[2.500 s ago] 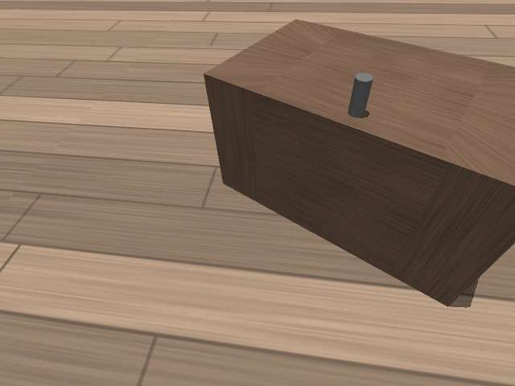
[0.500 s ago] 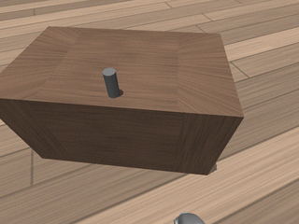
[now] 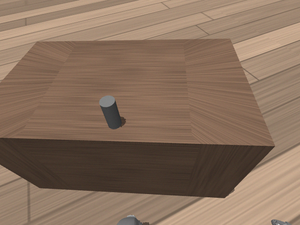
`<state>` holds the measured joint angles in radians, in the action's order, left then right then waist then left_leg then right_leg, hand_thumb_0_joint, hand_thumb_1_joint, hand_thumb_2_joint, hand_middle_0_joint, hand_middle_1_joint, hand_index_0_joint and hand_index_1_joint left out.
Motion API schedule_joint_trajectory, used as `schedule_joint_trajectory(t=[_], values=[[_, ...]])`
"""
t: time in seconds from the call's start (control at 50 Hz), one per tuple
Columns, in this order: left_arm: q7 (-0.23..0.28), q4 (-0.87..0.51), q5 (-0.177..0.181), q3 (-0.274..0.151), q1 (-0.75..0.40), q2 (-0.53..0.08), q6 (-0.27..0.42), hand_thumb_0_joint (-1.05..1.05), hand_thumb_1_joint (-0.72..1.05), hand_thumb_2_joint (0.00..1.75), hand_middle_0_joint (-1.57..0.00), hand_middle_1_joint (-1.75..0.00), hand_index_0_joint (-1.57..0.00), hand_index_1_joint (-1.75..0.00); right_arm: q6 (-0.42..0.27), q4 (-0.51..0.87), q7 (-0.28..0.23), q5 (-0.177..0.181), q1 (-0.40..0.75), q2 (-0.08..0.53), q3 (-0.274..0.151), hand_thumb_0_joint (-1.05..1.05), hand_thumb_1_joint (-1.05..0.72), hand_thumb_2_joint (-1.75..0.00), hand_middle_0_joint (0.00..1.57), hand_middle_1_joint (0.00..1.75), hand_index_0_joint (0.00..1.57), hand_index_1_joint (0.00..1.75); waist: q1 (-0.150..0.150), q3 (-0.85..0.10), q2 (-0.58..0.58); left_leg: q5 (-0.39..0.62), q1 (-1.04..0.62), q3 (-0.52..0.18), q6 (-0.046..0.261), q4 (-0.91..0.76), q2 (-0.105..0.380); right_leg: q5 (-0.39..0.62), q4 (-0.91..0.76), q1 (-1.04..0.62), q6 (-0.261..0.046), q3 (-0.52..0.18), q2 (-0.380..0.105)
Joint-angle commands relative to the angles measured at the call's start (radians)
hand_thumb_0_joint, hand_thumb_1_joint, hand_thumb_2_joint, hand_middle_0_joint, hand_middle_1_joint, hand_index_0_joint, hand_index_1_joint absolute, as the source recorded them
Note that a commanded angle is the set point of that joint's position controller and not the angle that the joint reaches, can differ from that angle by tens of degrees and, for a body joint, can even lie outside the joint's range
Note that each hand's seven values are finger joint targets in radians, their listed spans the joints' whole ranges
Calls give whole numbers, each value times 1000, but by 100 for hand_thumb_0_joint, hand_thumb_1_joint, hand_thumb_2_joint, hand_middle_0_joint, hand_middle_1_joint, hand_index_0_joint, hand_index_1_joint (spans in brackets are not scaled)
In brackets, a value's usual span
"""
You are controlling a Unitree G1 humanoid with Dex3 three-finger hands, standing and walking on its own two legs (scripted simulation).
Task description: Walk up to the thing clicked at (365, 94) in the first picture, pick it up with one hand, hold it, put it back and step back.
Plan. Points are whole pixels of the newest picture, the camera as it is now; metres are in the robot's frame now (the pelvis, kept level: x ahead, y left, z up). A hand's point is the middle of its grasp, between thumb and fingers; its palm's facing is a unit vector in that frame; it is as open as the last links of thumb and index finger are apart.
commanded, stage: walk up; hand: left
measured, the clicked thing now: (111, 113) +0.49 +0.19 -0.03
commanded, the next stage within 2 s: stand in 1.50 s
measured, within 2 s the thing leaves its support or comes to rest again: neither
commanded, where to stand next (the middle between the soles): +0.09 +0.00 m, yaw -3 degrees
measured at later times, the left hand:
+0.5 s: hand (70, 222) +0.16 +0.28 -0.13, palm faces -0.11 -0.92 -0.38, open 7.4 cm
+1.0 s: hand (84, 209) +0.19 +0.24 -0.11, palm faces -0.13 -0.94 -0.31, open 7.4 cm
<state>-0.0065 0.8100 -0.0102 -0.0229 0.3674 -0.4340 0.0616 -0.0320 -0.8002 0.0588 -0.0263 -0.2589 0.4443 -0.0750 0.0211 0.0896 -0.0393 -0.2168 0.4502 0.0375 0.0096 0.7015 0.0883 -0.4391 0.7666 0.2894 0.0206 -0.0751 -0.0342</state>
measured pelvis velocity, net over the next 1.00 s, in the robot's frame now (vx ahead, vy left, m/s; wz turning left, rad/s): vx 0.06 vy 0.01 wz -0.11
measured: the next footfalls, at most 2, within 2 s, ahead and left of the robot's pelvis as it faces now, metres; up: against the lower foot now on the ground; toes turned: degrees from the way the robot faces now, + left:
right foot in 0.28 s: +0.09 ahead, -0.11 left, +0.00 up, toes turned -5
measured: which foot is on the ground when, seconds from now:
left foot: down 0.00-1.00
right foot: down 0.00-0.02, up 0.04-0.26, down 0.28-1.00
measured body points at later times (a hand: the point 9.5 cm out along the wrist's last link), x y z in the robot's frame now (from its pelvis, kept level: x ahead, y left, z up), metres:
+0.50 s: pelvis +0.05 +0.02 +0.01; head +0.07 +0.01 +0.46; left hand +0.16 +0.32 -0.11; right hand +0.12 -0.29 -0.12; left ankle +0.10 +0.14 -0.71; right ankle +0.05 -0.10 -0.71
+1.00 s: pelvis +0.06 +0.01 +0.04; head +0.07 +0.00 +0.49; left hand +0.20 +0.29 -0.09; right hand +0.10 -0.31 -0.10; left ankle +0.10 +0.14 -0.71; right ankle +0.05 -0.10 -0.71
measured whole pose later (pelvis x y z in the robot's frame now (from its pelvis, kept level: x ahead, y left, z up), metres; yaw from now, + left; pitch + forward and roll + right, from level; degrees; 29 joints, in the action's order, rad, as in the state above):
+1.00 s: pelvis +0.06 +0.01 +0.04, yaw -7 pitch -2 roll +0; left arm -0.02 1.13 0.00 -0.01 0.04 -0.33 -0.01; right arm -0.03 -1.16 0.01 0.00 -0.08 0.37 0.00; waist -0.02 0.06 -0.01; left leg -0.16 0.16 0.13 -0.03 0.36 0.08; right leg -0.19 0.38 0.15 -0.01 -0.02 0.01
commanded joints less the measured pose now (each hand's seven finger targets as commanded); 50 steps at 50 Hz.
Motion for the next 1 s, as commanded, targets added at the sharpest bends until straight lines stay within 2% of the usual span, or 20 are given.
schedule_joint_trajectory(t=[0.0,0.02,0.04,0.08,0.18,0.22,0.24,0.26,0.28,0.3,0.32,0.34,0.36,0.4,0.44,0.46,0.5,0.58,0.76,0.98], values=[[53,-64,18,-43,36,-174,4,0,90,90,-20,-30,-20,-30,-27,59,-38,8,-87,308,-84,0,-90,-90,20,30,20,30,-70,-177,-167,-23,-304,-534,254,-350,384,-169,364,273,-51,-3,82],[56,-34,16,-47,12,-215,0,0,90,90,-20,-30,-20,-30,-20,59,-39,15,-36,288,-82,0,-90,-90,20,30,20,30,-52,-127,-92,-92,-218,-501,279,-351,363,-162,406,251,-53,-20,43],[52,-19,17,-53,0,-217,2,0,90,90,-20,-30,-20,-30,-18,62,-44,12,-7,251,-66,0,-90,-90,20,30,20,30,-49,-97,-75,-51,-184,-384,239,-322,298,-138,379,250,-56,-18,28],[40,28,23,-53,44,-197,0,0,90,90,-20,-30,-20,-30,-18,51,-52,11,36,243,-53,0,-90,-90,20,30,20,30,-24,-86,-174,6,-191,-220,178,-267,206,-68,258,237,-57,13,0],[28,65,8,-65,4,-163,-15,0,90,90,-20,-30,-20,-30,-11,40,-56,11,64,229,-32,0,-90,-90,20,30,20,30,-17,-127,-166,184,-142,-173,194,-187,226,-9,46,67,-48,109,21],[29,86,-1,-73,18,-154,-14,0,90,90,-20,-30,-20,-30,-4,41,-57,22,103,208,-19,0,-90,-90,20,30,20,30,20,-156,-113,193,-105,-135,155,-93,207,132,-143,-51,-62,119,38],[32,84,-12,-85,-2,-181,-10,0,90,90,-20,-30,-20,-30,-1,38,-57,29,98,171,-4,0,-90,-90,20,30,20,30,29,-146,-50,168,-47,-121,109,-47,187,180,-192,-96,-83,59,16],[33,66,-22,-94,-46,-235,-6,0,90,90,-20,-30,-20,-30,0,40,-59,39,87,126,7,0,-90,-90,20,30,20,30,4,-127,99,69,12,-63,48,54,112,228,-268,-76,-133,-167,-114],[27,44,-9,-92,-134,-278,-8,0,90,90,-20,-30,-20,-30,5,24,-67,47,111,116,7,0,-90,-90,20,30,20,30,-20,-107,169,-182,-67,6,16,99,-16,240,-310,79,-243,-324,-240],[21,31,-6,-79,-210,-259,-10,0,90,90,-20,-30,-20,-30,8,-17,-72,42,88,143,-7,0,-90,-90,20,30,20,30,-49,-84,153,-244,-185,-13,20,100,-12,255,-283,183,-263,-304,-248],[19,35,-1,-63,-220,-220,-14,0,90,90,-20,-30,-20,-30,0,-41,-69,42,66,144,-4,0,-90,-90,20,30,20,30,-63,-93,107,-163,-222,-25,29,-23,-8,285,-242,180,-210,-202,-184],[20,42,1,-54,-234,-195,-17,0,90,90,-20,-30,-20,-30,-10,-60,-67,42,67,168,-9,0,-90,-90,20,30,20,30,-63,-117,68,-35,-245,-58,46,-88,39,310,-190,155,-144,-107,-118],[18,57,3,-50,-223,-175,-24,0,90,90,-20,-30,-20,-30,-16,-74,-66,34,76,188,-10,0,-90,-90,20,30,20,30,-47,-110,66,-26,-208,-119,71,-155,98,281,-145,125,-98,-39,-62],[15,92,1,-49,-172,-168,-31,0,90,90,-20,-30,-20,-30,-25,-84,-64,29,121,218,-3,0,-90,-90,20,30,20,30,-3,-134,42,3,-155,-219,133,-206,188,224,-86,19,-71,18,-16],[15,116,1,-51,-178,-168,-30,0,90,90,-20,-30,-20,-30,-24,-98,-64,28,166,192,10,0,-90,-90,20,30,20,30,8,-125,51,45,-110,-150,92,-193,148,281,-163,-55,-87,-19,-41],[13,118,4,-51,-200,-176,-28,0,90,90,-20,-30,-20,-30,-23,-110,-64,32,169,174,18,0,-90,-90,20,30,20,30,0,-118,59,46,-121,-100,60,-178,107,309,-202,-52,-104,-67,-66],[10,120,11,-42,-250,-170,-28,0,90,90,-20,-30,-20,-30,-21,-141,-64,33,170,164,24,0,-90,-90,20,30,20,30,-22,-126,36,22,-207,-53,36,-193,70,346,-240,-4,-111,-91,-89],[10,163,12,-31,-279,-157,-34,0,90,90,-20,-30,-20,-30,-19,-186,-61,32,204,158,34,0,-90,-90,20,30,20,30,-12,-128,33,16,-234,-62,43,-258,91,322,-288,-38,-88,-66,-73],[4,228,12,-27,-368,-135,-39,0,90,90,-20,-30,-20,-30,-17,-263,-60,29,231,137,43,0,-90,-90,20,30,20,30,-26,-126,75,59,-325,-18,11,-349,73,332,-426,-75,-66,-75,-87],[1,269,5,-33,-382,-126,-43,0,90,90,-20,-30,-20,-30,-15,-297,-61,22,247,133,39,0,-90,-90,20,30,20,30,-28,-127,67,56,-381,-12,2,-399,75,339,-507,-94,-55,-66,-88]])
